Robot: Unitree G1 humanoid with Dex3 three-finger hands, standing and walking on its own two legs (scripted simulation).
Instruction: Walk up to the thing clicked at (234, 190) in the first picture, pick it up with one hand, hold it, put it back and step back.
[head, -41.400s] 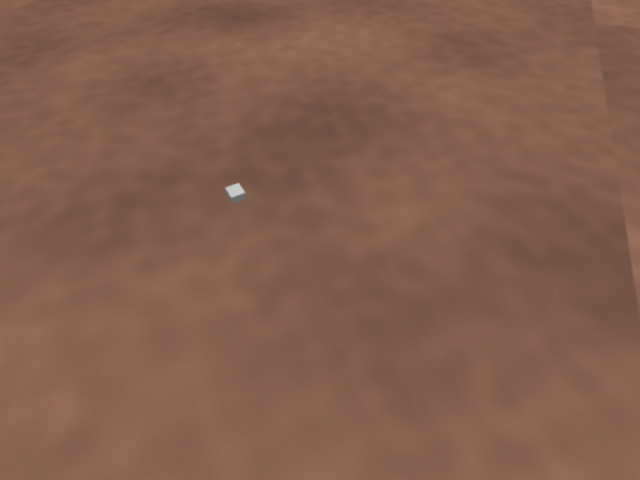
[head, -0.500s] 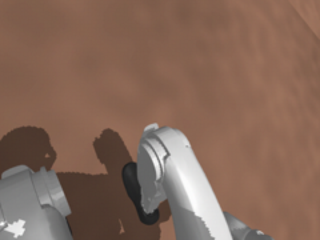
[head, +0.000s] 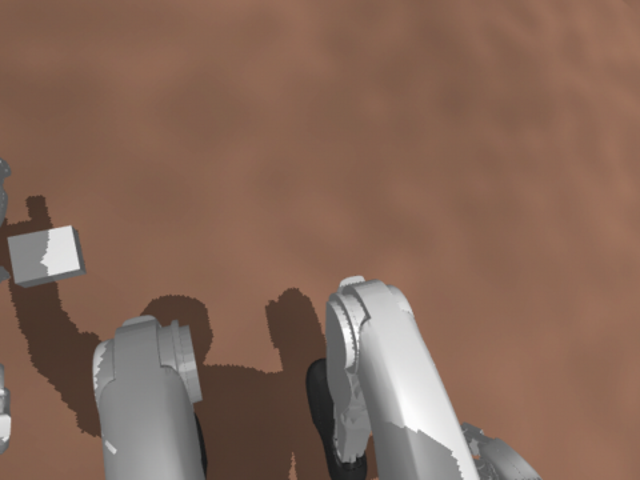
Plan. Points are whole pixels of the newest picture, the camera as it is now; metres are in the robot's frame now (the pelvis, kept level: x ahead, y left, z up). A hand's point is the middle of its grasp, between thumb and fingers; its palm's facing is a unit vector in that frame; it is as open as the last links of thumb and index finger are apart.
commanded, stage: withdraw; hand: left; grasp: from above
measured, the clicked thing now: (48, 256) +0.43 +0.32 -0.30
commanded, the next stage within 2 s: home in 0.40 s
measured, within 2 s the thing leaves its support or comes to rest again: neither
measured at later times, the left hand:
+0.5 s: hand (5, 246) +0.41 +0.33 -0.17, palm faces -0.47 -0.11 -0.88, open 13.0 cm
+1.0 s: hand out of the picture +0.34 +0.30 -0.02, palm faces -0.29 -0.54 -0.79, open 8.4 cm
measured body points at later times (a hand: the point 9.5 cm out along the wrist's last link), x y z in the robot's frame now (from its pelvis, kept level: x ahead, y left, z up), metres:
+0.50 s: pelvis -0.01 -0.01 +0.00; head +0.22 +0.09 +0.38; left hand +0.44 +0.33 -0.12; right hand +0.05 -0.28 -0.09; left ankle +0.06 +0.12 -0.29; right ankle +0.11 -0.13 -0.29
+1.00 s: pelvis +0.00 +0.00 +0.11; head +0.19 +0.06 +0.51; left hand +0.35 +0.33 +0.03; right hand +0.16 -0.25 -0.01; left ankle +0.06 +0.12 -0.29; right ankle +0.11 -0.13 -0.29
